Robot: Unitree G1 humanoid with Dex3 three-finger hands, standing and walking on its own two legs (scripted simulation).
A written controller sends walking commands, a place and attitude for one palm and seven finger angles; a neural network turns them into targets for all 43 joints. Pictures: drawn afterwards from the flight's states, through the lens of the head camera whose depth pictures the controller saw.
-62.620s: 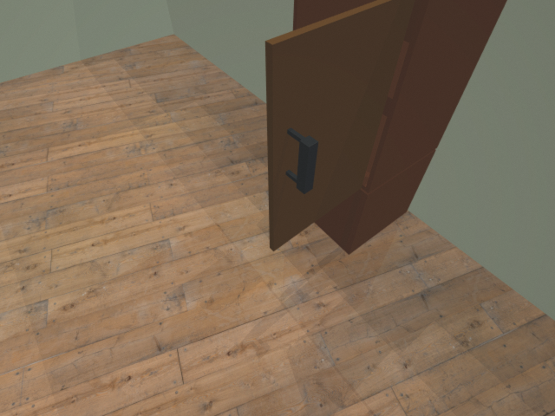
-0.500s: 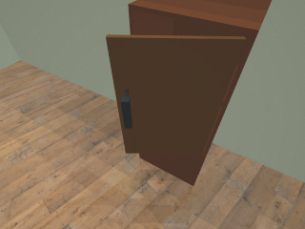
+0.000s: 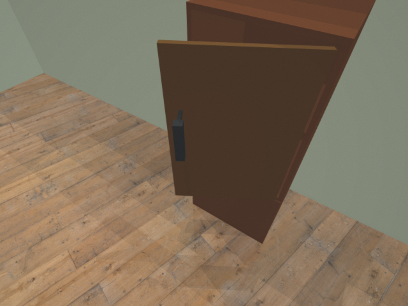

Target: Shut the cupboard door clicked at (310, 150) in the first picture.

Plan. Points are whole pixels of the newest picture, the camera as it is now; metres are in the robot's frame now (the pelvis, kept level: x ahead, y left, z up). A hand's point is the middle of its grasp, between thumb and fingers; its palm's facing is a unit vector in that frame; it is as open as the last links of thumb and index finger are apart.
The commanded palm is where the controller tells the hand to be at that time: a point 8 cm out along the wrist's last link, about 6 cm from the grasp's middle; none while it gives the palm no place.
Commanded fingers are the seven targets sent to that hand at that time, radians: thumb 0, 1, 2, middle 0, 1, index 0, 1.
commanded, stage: come to a stop and stand still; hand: left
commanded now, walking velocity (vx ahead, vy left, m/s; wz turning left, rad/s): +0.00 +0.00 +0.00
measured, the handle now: (180, 135) +0.54 +0.11 +0.01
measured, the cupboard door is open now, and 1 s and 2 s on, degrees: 30 30 30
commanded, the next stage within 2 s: look again from close up in 1.02 s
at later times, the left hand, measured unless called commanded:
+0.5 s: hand out of the picture +0.03 +0.15 -0.17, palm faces +0.01 -0.98 -0.19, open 7.4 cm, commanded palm none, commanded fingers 0.00 0.90 0.90 -0.20 -0.30 -0.20 -0.30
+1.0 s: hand out of the picture +0.06 +0.14 -0.17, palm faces +0.02 -0.98 -0.20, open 7.3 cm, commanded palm none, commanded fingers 0.00 0.90 0.90 -0.20 -0.30 -0.20 -0.30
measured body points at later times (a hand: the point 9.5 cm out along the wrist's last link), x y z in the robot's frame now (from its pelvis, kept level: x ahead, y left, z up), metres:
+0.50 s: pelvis +0.02 -0.03 +0.00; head +0.03 -0.03 +0.45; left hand +0.03 +0.20 -0.15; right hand +0.02 -0.25 -0.16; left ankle +0.05 +0.08 -0.73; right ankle +0.06 -0.17 -0.73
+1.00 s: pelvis +0.05 -0.04 +0.01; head +0.05 -0.04 +0.46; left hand +0.06 +0.19 -0.15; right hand +0.08 -0.26 -0.15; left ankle +0.05 +0.08 -0.73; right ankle +0.06 -0.17 -0.73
